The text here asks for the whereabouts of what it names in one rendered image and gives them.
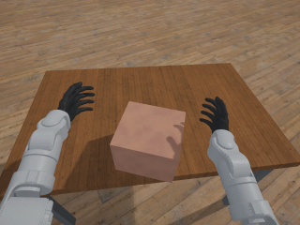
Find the carton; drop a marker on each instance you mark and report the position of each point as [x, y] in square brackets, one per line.
[148, 141]

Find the left robot hand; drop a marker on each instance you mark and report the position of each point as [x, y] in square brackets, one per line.
[71, 102]

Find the robot left forearm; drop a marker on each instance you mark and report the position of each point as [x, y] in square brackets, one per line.
[35, 175]

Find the robot left upper arm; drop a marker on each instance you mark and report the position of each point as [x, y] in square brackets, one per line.
[27, 211]

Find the table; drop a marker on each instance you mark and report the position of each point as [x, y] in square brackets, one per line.
[86, 160]

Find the robot right forearm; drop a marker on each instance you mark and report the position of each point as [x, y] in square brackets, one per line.
[244, 196]

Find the right robot hand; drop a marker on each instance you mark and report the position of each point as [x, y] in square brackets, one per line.
[220, 118]

